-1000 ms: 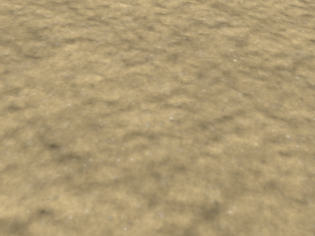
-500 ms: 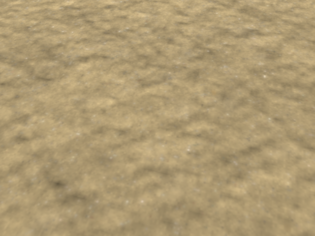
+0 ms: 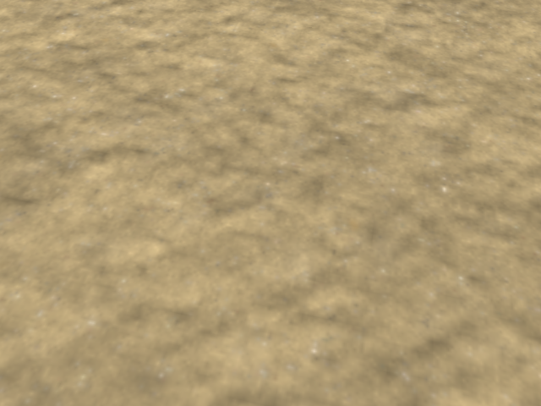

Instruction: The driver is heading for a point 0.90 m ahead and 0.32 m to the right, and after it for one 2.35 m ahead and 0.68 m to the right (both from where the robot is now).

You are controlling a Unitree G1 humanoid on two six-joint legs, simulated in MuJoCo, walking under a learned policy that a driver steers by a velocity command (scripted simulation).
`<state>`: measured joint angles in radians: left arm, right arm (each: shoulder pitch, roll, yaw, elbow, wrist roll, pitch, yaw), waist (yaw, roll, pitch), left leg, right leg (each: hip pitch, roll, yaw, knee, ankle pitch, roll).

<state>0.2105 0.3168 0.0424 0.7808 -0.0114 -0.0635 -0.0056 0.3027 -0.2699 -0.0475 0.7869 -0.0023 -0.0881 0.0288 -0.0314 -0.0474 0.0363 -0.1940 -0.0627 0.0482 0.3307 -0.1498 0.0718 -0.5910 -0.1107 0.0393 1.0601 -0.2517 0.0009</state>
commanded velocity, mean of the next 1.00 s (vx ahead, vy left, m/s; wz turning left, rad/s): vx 0.50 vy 0.00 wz -0.16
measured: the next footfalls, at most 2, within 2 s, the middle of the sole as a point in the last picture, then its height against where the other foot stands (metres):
right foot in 0.30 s outside the picture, level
left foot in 0.82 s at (237, 340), level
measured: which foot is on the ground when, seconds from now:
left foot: down 0.00-0.30, up 0.32-0.80, down 0.82-1.00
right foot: up 0.00-0.28, down 0.30-0.82, up 0.84-1.00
